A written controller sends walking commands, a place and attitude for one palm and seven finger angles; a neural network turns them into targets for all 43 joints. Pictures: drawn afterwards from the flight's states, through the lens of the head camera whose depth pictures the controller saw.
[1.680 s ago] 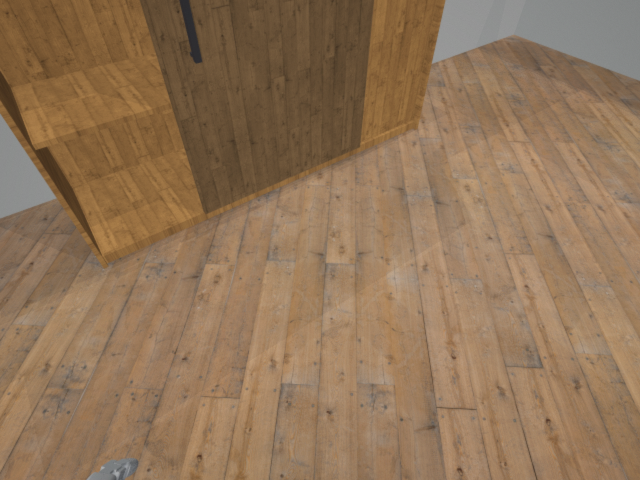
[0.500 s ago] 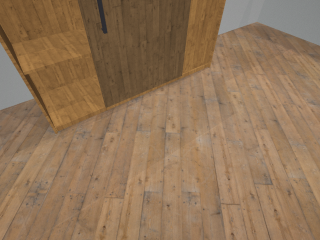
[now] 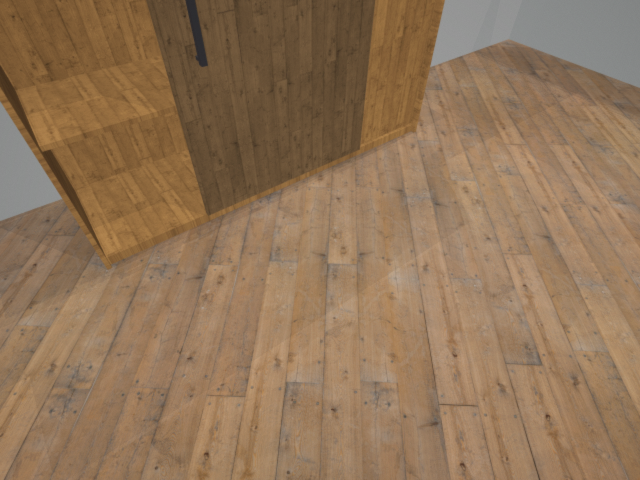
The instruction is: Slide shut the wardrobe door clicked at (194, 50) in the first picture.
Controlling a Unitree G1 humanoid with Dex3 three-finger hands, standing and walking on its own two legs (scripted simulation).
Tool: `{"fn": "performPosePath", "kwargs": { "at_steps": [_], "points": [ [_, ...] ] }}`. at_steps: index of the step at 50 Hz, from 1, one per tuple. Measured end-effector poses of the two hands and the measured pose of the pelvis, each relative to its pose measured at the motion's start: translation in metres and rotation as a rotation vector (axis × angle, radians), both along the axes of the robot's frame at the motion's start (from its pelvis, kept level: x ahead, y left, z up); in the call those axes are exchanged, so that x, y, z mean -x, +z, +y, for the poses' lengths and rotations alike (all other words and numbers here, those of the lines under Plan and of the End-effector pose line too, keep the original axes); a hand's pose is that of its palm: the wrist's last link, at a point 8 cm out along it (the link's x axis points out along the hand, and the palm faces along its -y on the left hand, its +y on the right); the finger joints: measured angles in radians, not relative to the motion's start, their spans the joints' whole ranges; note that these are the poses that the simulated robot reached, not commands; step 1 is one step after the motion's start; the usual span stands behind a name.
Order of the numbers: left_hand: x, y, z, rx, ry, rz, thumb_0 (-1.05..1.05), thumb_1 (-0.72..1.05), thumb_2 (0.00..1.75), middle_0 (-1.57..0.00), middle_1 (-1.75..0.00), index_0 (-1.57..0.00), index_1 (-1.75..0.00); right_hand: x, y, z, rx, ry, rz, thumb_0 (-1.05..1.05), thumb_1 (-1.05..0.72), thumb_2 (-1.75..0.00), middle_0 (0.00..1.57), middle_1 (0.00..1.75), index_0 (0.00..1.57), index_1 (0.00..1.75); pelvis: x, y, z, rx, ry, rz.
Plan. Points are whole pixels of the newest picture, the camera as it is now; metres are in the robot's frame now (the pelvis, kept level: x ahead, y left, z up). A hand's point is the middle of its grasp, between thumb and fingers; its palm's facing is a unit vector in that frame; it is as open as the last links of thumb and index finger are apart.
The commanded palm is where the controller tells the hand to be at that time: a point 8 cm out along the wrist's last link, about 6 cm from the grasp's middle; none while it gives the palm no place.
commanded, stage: walk to a spot facing it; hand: right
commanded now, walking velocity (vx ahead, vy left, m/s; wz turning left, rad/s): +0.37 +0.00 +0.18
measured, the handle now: (189, 6) +1.31 +0.46 +0.10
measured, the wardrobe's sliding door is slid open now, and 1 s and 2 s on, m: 0.43 0.43 0.43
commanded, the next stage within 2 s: turn to face it in 1.42 s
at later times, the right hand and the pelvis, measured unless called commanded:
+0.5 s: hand out of the picture +0.12 -0.20 -0.20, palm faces -0.08 +0.99 -0.12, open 7.4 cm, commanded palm none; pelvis +0.12 -0.02 -0.02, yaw +6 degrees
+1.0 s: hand (425, 354) +0.38 -0.17 -0.19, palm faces -0.10 +0.98 -0.17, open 7.2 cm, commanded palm none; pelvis +0.33 +0.00 -0.01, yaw +8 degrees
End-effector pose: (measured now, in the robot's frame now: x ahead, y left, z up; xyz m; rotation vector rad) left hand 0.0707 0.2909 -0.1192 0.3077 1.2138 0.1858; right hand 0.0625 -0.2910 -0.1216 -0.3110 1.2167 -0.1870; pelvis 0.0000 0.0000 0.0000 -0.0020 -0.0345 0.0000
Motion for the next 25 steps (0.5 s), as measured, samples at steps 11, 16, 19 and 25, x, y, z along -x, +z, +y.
{"fn": "performPosePath", "kwargs": {
  "at_steps": [11,16,19,25],
  "points": [
    [0.024,-0.027,-0.038,0.079,0.059,0.086,0.01,0.9,0.9,-0.2,-0.3,-0.2,-0.3,0.029,-0.033,0.032,-0.113,-0.043,0.126,0.01,-0.91,-0.89,0.2,0.3,0.2,0.3,-0.034,-0.014,-0.006,-0.015,0.032,0.017],
    [0.03,-0.035,-0.063,0.094,0.114,0.155,0.01,0.9,0.9,-0.2,-0.3,-0.2,-0.3,0.042,-0.05,0.043,-0.178,-0.091,0.222,0.01,-0.91,-0.89,0.2,0.3,0.2,0.3,-0.064,-0.022,-0.018,-0.03,0.04,0.032],
    [0.03,-0.034,-0.08,0.097,0.169,0.139,0.01,0.9,0.9,-0.2,-0.3,-0.2,-0.3,0.036,-0.053,0.044,-0.197,-0.074,0.303,0.01,-0.91,-0.89,0.2,0.3,0.2,0.3,-0.084,-0.023,-0.025,-0.015,0.077,0.03],
    [0.063,-0.022,-0.118,0.137,0.284,0.28,0.0,0.91,0.9,-0.2,-0.3,-0.2,-0.3,-0.057,-0.049,0.044,-0.201,0.002,0.238,0.02,-0.91,-0.89,0.2,0.3,0.2,0.3,-0.123,-0.015,-0.025,-0.023,0.104,0.024]
  ]
}}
